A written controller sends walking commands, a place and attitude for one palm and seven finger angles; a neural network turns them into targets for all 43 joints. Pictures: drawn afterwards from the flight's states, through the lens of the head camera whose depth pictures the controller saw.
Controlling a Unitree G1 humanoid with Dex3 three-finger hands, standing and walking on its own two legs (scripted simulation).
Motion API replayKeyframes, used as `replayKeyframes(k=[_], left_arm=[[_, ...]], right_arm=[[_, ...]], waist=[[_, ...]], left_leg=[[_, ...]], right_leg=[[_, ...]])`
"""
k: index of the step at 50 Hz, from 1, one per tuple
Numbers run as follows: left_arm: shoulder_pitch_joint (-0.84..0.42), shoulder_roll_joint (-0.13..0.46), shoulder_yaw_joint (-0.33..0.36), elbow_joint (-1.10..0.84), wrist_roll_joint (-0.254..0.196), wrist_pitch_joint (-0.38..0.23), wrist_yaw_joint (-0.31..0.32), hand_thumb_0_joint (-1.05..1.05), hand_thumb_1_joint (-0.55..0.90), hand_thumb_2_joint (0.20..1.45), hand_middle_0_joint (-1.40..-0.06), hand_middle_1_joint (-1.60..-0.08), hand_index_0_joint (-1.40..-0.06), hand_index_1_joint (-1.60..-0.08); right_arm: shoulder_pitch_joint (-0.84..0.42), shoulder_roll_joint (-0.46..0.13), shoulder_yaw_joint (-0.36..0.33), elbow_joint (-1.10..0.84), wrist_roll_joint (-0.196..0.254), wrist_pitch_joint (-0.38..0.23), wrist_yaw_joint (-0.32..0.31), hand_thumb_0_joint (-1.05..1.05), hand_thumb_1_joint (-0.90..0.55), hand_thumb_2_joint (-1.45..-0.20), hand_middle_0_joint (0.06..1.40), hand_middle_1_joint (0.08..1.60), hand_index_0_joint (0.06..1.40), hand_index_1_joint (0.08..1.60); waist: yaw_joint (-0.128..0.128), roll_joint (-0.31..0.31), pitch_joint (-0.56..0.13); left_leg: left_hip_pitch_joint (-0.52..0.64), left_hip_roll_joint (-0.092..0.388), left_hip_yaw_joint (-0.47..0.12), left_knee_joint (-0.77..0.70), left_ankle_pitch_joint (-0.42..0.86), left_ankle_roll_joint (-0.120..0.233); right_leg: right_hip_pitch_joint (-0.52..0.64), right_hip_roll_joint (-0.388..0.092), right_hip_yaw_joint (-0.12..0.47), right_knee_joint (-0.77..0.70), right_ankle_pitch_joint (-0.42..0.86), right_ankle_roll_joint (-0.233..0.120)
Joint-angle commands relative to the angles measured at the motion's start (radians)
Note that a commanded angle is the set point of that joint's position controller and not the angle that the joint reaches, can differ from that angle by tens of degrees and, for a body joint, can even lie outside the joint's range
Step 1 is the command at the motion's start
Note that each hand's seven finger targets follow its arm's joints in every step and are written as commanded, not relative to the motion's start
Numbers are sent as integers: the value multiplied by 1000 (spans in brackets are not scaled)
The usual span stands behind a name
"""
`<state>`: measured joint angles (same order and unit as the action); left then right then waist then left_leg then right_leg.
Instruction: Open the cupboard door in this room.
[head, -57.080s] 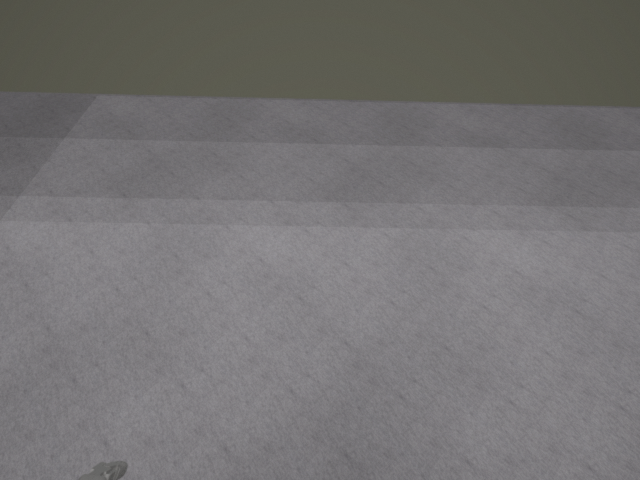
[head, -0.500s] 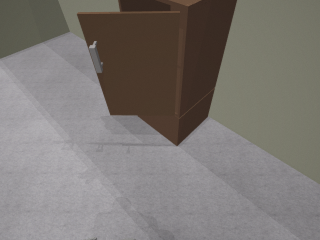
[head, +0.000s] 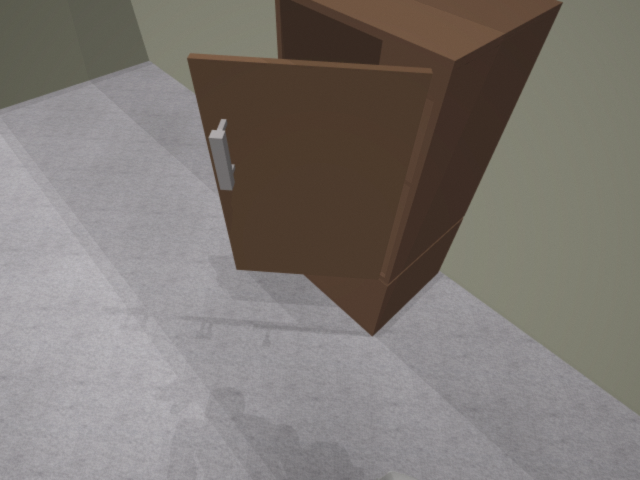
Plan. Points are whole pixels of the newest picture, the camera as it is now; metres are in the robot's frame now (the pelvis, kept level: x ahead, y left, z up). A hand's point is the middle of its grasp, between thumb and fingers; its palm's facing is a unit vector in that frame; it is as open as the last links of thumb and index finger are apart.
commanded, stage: come to a stop and stand still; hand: left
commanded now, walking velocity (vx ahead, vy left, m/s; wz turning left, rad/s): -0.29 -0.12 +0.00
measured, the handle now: (225, 154) +0.65 +0.24 +0.01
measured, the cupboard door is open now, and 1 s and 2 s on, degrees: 42 42 42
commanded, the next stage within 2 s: none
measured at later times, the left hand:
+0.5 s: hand out of the picture +0.13 +0.18 -0.19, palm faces +0.04 -0.98 -0.17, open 7.3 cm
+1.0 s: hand out of the picture +0.03 +0.18 -0.16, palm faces -0.01 -0.97 -0.25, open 7.4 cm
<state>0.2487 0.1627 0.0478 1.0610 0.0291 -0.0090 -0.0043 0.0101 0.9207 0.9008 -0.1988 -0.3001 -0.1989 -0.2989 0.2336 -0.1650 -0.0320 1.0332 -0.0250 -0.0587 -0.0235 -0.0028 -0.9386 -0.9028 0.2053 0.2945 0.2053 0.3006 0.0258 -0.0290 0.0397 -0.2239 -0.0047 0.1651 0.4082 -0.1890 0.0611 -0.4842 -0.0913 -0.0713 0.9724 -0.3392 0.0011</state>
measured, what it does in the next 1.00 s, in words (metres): steps on the spot: right foot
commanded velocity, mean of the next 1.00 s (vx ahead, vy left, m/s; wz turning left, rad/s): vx -0.09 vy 0.02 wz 0.00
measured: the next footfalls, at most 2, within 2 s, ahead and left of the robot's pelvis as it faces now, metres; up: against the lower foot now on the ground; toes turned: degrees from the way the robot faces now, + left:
right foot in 0.14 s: +0.08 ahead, -0.13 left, +0.00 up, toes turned -4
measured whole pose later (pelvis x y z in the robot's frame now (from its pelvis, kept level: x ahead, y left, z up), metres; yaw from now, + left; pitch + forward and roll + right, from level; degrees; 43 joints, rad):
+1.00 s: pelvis +0.02 -0.01 +0.00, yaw -1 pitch +0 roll +1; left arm 0.32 0.15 -0.01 1.03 0.02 0.01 0.02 0.01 0.91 0.90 -0.20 -0.30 -0.20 -0.30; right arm 0.30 -0.21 -0.01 0.99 -0.02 0.01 -0.01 0.00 -0.92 -0.90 0.20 0.29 0.20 0.30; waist 0.00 0.05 0.00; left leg -0.23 0.01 0.15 0.47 -0.24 0.03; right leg -0.28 -0.05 -0.03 0.53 -0.24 0.01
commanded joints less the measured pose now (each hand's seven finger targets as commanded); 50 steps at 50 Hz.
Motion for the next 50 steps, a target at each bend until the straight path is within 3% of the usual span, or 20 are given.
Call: replayKeyframes(k=[1,4,5,7,8,10,12,16,18,20,22,23,24,25,28,31,34,37,40,50], left_arm=[[12,24,-4,-55,-5,-6,-1,0,900,900,-200,-300,-200,-300],[57,39,-9,-26,-10,-1,12,0,900,900,-200,-300,-200,-300],[76,76,-6,-21,-10,-6,18,0,900,900,-200,-300,-200,-300],[33,161,-6,-27,-13,-10,25,0,900,900,-200,-300,-200,-300],[8,170,-4,-33,-16,-8,28,0,900,900,-200,-300,-200,-300],[3,167,1,-37,-24,-8,40,0,900,900,-200,-300,-200,-300],[-4,174,8,-46,-22,3,46,0,900,900,-200,-300,-200,-300],[-12,190,26,-55,-15,14,55,0,900,900,-200,-300,-200,-300],[-46,188,33,-71,-13,18,56,0,900,900,-200,-300,-200,-300],[-77,177,33,-85,-20,21,50,0,900,900,-200,-300,-200,-300],[-96,101,20,-114,-21,44,43,0,900,900,-200,-300,-200,-300],[-115,98,18,-115,-17,56,43,0,900,900,-200,-300,-200,-300],[31,103,-17,-64,-27,36,74,0,900,900,-200,-300,-200,-300],[-4,137,-2,-112,-19,22,67,0,900,900,-200,-300,-200,-300],[-27,110,-5,-128,-12,-5,52,0,900,900,-200,-300,-200,-300],[-12,119,-15,-125,-11,5,45,0,900,900,-200,-300,-200,-300],[7,132,-20,-120,-11,13,43,0,900,900,-200,-300,-200,-300],[7,135,-26,-122,-9,18,37,0,900,900,-200,-300,-200,-300],[27,139,-27,-123,-6,17,35,0,900,900,-200,-300,-200,-300],[62,120,-30,-79,-15,-5,32,0,900,900,-200,-300,-200,-300]], right_arm=[[78,-111,-16,-1,-5,1,-1,0,-900,-900,200,300,200,300],[45,-104,-5,9,3,15,-11,0,-900,-900,200,300,200,300],[45,-88,-3,15,9,19,-11,0,-900,-900,200,300,200,300],[111,-61,0,30,21,36,-1,0,-900,-900,200,300,200,300],[130,-50,0,42,19,45,0,0,-900,-900,200,300,200,300],[149,-83,-10,58,21,62,-8,0,-900,-900,200,300,200,300],[152,-84,-18,56,20,73,-9,0,-900,-900,200,300,200,300],[109,-58,-23,22,20,93,-10,0,-900,-900,200,300,200,300],[106,-59,-27,15,21,98,-12,0,-900,-900,200,300,200,300],[140,-69,-28,23,16,92,-10,0,-900,-900,200,300,200,300],[89,-135,-36,-11,1,86,-6,0,-900,-900,200,300,200,300],[62,-137,-35,-22,-3,82,-15,0,-900,-900,200,300,200,300],[-40,-191,-47,-92,20,54,-9,0,-900,-900,200,300,200,300],[9,-144,-39,-126,2,55,-1,0,-900,-900,200,300,200,300],[86,-139,-26,-160,4,46,-6,0,-900,-900,200,300,200,300],[71,-133,-21,-183,7,39,-12,0,-900,-900,200,300,200,300],[44,-144,-21,-186,9,46,-4,0,-900,-900,200,300,200,300],[29,-133,-15,-170,5,49,6,0,-900,-900,200,300,200,300],[44,-139,-13,-158,1,53,11,0,-900,-900,200,300,200,300],[115,-104,12,-66,4,38,9,0,-900,-900,200,300,200,300]], waist=[[-18,91,14],[19,61,-24],[26,23,-40],[-27,-45,-16],[-35,-34,-34],[-33,-166,-134],[-30,-135,-123],[-8,-150,-111],[-19,-141,-107],[-44,-54,-131],[-28,261,-41],[-39,275,15],[-2,345,-96],[-13,364,-164],[-35,170,-143],[-33,185,-55],[-30,-27,-24],[-30,10,67],[-34,-2,83],[-40,7,25]], left_leg=[[-42,283,-198,-207,91,111],[-75,226,-141,-64,221,49],[-71,172,-116,-7,166,-2],[-77,79,-98,6,-71,-68],[-42,68,-93,7,2,-76],[18,76,-80,70,40,-80],[10,68,-75,116,84,-85],[-91,32,-80,223,-246,-99],[-80,39,-98,183,-244,-100],[50,71,-105,33,15,-87],[-12,274,-311,-109,260,29],[-68,309,-337,-157,280,86],[97,302,-222,94,731,61],[145,242,-196,91,688,42],[147,211,-190,130,706,8],[62,181,-183,54,477,-5],[2,151,-172,23,109,-9],[-70,130,-191,-70,-197,-7],[-82,121,-198,-105,-311,-9],[-19,104,-167,-77,-166,-20]], right_leg=[[104,-6,7,-212,36,5],[309,22,4,-440,195,18],[354,-6,64,-533,320,11],[325,-156,189,-553,575,-69],[318,-161,183,-506,697,-89],[365,-157,170,-493,799,-100],[374,-170,161,-471,912,-110],[425,-232,214,-509,1006,-182],[404,-232,219,-510,930,-187],[311,-172,171,-475,684,-122],[184,19,4,-343,94,-2],[159,57,31,-199,-124,6],[86,6,104,-184,-99,-37],[101,45,38,-212,-65,-39],[165,50,31,-341,133,-40],[190,30,54,-376,195,-34],[195,9,109,-432,184,-33],[153,10,127,-494,25,-34],[119,12,139,-534,-65,-36],[145,-16,158,-597,-34,-44]])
